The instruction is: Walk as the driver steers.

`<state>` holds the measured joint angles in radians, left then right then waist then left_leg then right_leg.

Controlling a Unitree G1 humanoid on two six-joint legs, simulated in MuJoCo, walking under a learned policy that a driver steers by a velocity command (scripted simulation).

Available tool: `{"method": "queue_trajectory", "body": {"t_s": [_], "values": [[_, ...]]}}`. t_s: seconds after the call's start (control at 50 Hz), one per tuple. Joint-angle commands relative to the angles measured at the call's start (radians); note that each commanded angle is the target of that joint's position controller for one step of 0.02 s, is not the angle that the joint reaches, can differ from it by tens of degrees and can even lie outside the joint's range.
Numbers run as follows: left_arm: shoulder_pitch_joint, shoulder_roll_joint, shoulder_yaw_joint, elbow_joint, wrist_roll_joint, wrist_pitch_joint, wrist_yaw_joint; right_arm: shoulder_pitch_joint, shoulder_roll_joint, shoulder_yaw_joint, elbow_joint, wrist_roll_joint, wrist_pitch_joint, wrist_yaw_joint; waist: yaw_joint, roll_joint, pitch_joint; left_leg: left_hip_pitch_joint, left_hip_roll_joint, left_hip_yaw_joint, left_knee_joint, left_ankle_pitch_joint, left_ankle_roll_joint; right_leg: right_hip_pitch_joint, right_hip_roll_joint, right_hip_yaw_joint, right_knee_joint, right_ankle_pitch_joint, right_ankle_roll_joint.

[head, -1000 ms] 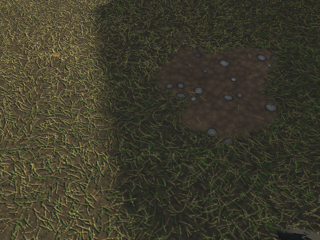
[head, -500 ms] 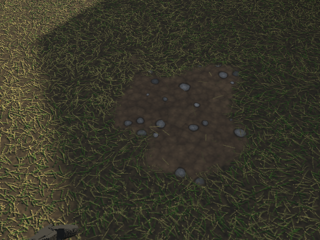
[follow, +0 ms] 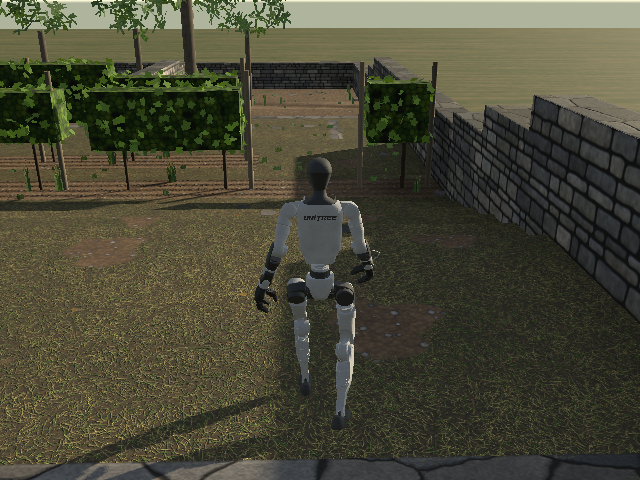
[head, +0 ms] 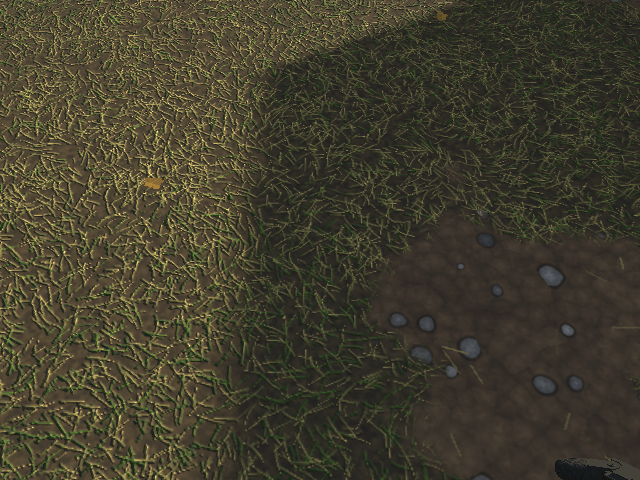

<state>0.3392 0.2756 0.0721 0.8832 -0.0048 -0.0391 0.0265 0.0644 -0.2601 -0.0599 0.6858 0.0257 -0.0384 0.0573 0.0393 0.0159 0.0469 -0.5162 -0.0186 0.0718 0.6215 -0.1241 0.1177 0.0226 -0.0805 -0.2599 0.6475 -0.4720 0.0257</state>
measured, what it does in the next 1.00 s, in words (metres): walks ahead, turning left: right foot, then left foot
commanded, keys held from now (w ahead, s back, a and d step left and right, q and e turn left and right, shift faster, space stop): w+q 0.40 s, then q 0.18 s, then e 0.42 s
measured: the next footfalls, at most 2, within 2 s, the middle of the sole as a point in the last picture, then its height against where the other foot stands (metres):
right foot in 0.44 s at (393, 479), level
left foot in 0.82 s outside the picture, level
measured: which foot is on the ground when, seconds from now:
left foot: down 0.00-0.46, up 0.48-0.80, down 0.82-1.00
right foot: down 0.00-0.00, up 0.02-0.42, down 0.44-0.84, up 0.86-1.00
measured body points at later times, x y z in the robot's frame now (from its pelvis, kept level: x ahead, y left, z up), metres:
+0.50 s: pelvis +0.28 -0.02 +0.01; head +0.31 -0.01 +0.46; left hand +0.43 +0.28 -0.06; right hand +0.42 -0.29 -0.10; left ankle +0.12 +0.07 -0.68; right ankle +0.41 -0.10 -0.71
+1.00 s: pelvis +0.38 +0.01 +0.02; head +0.40 +0.02 +0.47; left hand +0.40 +0.31 -0.10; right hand +0.64 -0.18 -0.06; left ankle +0.37 +0.15 -0.71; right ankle +0.40 -0.10 -0.68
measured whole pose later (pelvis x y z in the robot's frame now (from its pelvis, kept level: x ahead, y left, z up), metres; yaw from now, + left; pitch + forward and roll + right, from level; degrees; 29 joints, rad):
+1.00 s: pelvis +0.38 +0.01 +0.02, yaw +16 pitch +1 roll +0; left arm 0.19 0.30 0.05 0.80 -0.02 0.01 -0.01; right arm 0.11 -0.24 -0.05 0.63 -0.01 0.02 -0.04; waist 0.03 -0.02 0.03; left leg -0.31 0.04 0.03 0.52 -0.23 -0.02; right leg -0.40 0.00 -0.03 0.86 -0.51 0.03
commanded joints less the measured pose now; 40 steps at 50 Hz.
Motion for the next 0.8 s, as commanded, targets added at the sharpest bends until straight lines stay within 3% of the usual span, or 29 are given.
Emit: {"method": "queue_trajectory", "body": {"t_s": [0.02,0.04,0.06,0.08,0.1,0.14,0.18,0.24,0.28,0.32,0.38,0.42,0.44,0.46,0.48,0.5,0.52,0.54,0.56,0.6,0.62,0.68,0.7,0.76,0.8], "values": [[-0.012,0.078,-0.009,-0.151,0.002,-0.08,-0.018,0.361,-0.301,-0.094,-0.01,-0.008,-0.008,-0.028,-0.139,0.158,-0.437,0.954,0.372,-0.935,-0.281,-0.142,0.358,-0.759,0.135,0.305,0.798,-0.138,-0.003],[-0.13,0.139,0.008,-0.183,-0.037,-0.106,-0.031,0.344,-0.229,-0.075,-0.003,-0.016,-0.018,-0.025,-0.175,0.078,-0.331,0.896,0.337,-0.794,-0.318,-0.109,0.289,-0.856,0.071,0.371,0.792,-0.052,-0.027],[-0.155,0.131,0.003,-0.194,-0.039,-0.118,-0.032,0.29,-0.191,-0.065,-0.006,-0.009,-0.025,-0.025,-0.136,0.03,-0.217,0.747,0.292,-0.647,-0.319,-0.047,0.247,-0.847,0.027,0.36,0.701,0.036,-0.045],[-0.152,0.127,0.006,-0.181,-0.014,-0.118,-0.024,0.215,-0.16,-0.055,-0.019,-0.007,-0.028,-0.026,-0.084,-0.027,-0.145,0.592,0.247,-0.545,-0.328,0.044,0.211,-0.787,-0.01,0.352,0.605,0.087,-0.04],[-0.136,0.142,0.017,-0.174,0.004,-0.107,-0.02,0.166,-0.127,-0.044,-0.038,-0.015,-0.029,-0.029,-0.048,-0.016,-0.115,0.483,0.214,-0.477,-0.349,0.133,0.196,-0.712,-0.033,0.353,0.544,0.121,-0.031],[-0.109,0.129,0.019,-0.178,0.015,-0.08,-0.021,0.146,-0.136,-0.045,-0.053,-0.019,-0.032,-0.036,-0.014,0.002,-0.1,0.369,0.19,-0.435,-0.385,0.217,0.2,-0.642,-0.04,0.341,0.472,0.153,-0.002],[-0.141,0.1,0.011,-0.194,0.022,-0.064,-0.018,0.167,-0.164,-0.052,-0.047,-0.016,-0.034,-0.049,-0.015,0.004,-0.078,0.29,0.164,-0.37,-0.399,0.273,0.195,-0.63,-0.029,0.317,0.369,0.215,0.029],[-0.265,0.065,-0.006,-0.228,0.022,-0.063,-0.02,0.207,-0.183,-0.059,-0.034,-0.007,-0.025,-0.065,-0.06,0.037,-0.054,0.237,0.101,-0.303,-0.386,0.206,0.14,-0.592,0.013,0.302,0.121,0.426,0.048],[-0.335,0.059,-0.012,-0.245,0.012,-0.069,-0.029,0.24,-0.186,-0.059,-0.026,-0.004,-0.017,-0.07,-0.094,0.061,-0.055,0.228,0.087,-0.306,-0.369,0.123,0.112,-0.537,0.051,0.295,-0.015,0.535,0.048],[-0.378,0.076,-0.008,-0.262,0.0,-0.075,-0.038,0.275,-0.189,-0.061,-0.014,0.0,-0.012,-0.071,-0.112,0.075,-0.055,0.258,0.11,-0.356,-0.343,0.062,0.103,-0.513,0.07,0.31,-0.077,0.553,0.043],[-0.375,0.12,0.009,-0.271,-0.005,-0.089,-0.049,0.289,-0.177,-0.059,-0.01,0.002,-0.005,-0.075,-0.095,0.098,-0.06,0.346,0.15,-0.459,-0.258,0.005,0.084,-0.486,0.076,0.343,-0.146,0.465,0.011],[-0.284,0.142,0.026,-0.251,0.0,-0.099,-0.046,0.256,-0.166,-0.057,-0.022,-0.002,0.001,-0.078,-0.036,0.124,-0.072,0.359,0.126,-0.484,-0.161,0.071,0.049,-0.373,0.084,0.324,-0.204,0.423,-0.029],[-0.2,0.172,0.04,-0.24,0.019,-0.105,-0.039,0.245,-0.129,-0.045,-0.037,-0.006,0.002,-0.078,0.008,0.106,-0.141,0.33,0.064,-0.438,-0.012,0.136,0.005,-0.218,0.036,0.345,-0.219,0.473,-0.065],[-0.069,0.238,0.055,-0.237,0.04,-0.104,-0.03,0.253,-0.076,-0.026,-0.069,-0.026,0.002,-0.081,0.048,-0.031,-0.294,0.201,-0.013,-0.342,0.284,-0.057,-0.048,0.041,-0.155,0.512,-0.173,0.646,-0.128],[-0.029,0.287,0.064,-0.206,0.047,-0.086,-0.038,0.432,-0.043,-0.014,-0.085,0.0,-0.003,-0.08,-0.041,-0.387,-0.414,-0.125,-0.122,-0.253,0.573,-0.567,-0.111,0.307,-0.382,0.938,-0.225,0.687,-0.316],[-0.058,0.184,0.043,-0.232,0.02,-0.076,-0.041,0.432,-0.159,-0.036,-0.051,0.004,0.004,-0.085,-0.02,-0.247,-0.363,-0.211,-0.033,-0.284,0.696,-0.519,-0.136,0.259,-0.372,0.953,-0.248,0.567,-0.3],[-0.098,0.122,0.024,-0.249,0.016,-0.064,-0.034,0.317,-0.207,-0.052,-0.066,0.0,0.018,-0.086,0.011,-0.154,-0.252,-0.23,-0.008,-0.25,0.727,-0.445,-0.152,0.145,-0.322,0.766,-0.247,0.611,-0.259],[-0.149,0.102,0.013,-0.253,0.022,-0.052,-0.032,0.261,-0.205,-0.056,-0.078,-0.008,0.033,-0.09,-0.004,-0.083,-0.19,-0.199,0.024,-0.214,0.709,-0.395,-0.165,0.025,-0.272,0.631,-0.254,0.705,-0.237],[-0.184,0.092,0.009,-0.245,0.021,-0.044,-0.03,0.238,-0.196,-0.06,-0.092,-0.014,0.045,-0.091,-0.026,-0.089,-0.137,-0.175,0.051,-0.201,0.671,-0.366,-0.172,-0.075,-0.237,0.548,-0.265,0.765,-0.232],[-0.2,0.101,0.01,-0.221,0.032,-0.043,-0.03,0.257,-0.127,-0.047,-0.092,-0.005,0.064,-0.088,-0.053,-0.141,-0.1,-0.071,0.061,-0.157,0.583,-0.331,-0.174,-0.217,-0.17,0.43,-0.325,0.796,-0.229],[-0.2,0.109,0.011,-0.206,0.034,-0.044,-0.032,0.255,-0.093,-0.037,-0.095,-0.007,0.065,-0.09,-0.058,-0.148,-0.103,-0.048,0.051,-0.148,0.522,-0.324,-0.177,-0.231,-0.163,0.406,-0.339,0.846,-0.247],[-0.237,0.105,0.004,-0.172,0.02,-0.042,-0.036,0.236,-0.042,-0.011,-0.09,-0.032,0.058,-0.086,-0.078,-0.121,-0.17,0.085,0.066,-0.145,0.267,-0.214,-0.171,-0.239,-0.157,0.349,-0.336,0.94,-0.264],[-0.247,0.105,0.002,-0.164,0.012,-0.039,-0.041,0.223,-0.037,-0.007,-0.084,-0.036,0.055,-0.083,-0.075,-0.129,-0.184,0.146,0.063,-0.13,0.182,-0.155,-0.17,-0.251,-0.14,0.331,-0.334,0.938,-0.257],[-0.221,0.143,0.007,-0.135,-0.008,-0.026,-0.05,0.16,-0.077,-0.015,-0.088,-0.033,0.051,-0.078,-0.053,-0.135,-0.175,0.231,0.028,-0.103,0.0,-0.057,-0.165,-0.231,-0.126,0.357,-0.309,0.811,-0.242],[-0.224,0.153,0.006,-0.13,-0.023,-0.015,-0.05,0.152,-0.093,-0.022,-0.089,-0.034,0.046,-0.078,-0.07,-0.13,-0.147,0.328,0.008,-0.084,-0.176,0.049,-0.133,-0.262,-0.107,0.39,-0.273,0.641,-0.206]]}}
Keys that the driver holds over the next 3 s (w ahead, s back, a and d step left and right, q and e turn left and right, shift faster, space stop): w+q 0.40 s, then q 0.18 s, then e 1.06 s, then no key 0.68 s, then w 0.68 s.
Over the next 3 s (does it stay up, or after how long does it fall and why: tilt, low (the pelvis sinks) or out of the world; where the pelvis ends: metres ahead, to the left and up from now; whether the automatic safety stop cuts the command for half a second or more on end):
stays up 0.61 -0.03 0.02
